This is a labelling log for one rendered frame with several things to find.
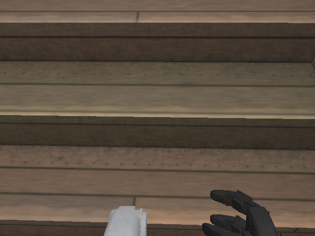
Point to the robot left thigh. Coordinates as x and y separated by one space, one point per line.
127 221

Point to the robot right hand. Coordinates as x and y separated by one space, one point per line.
258 221

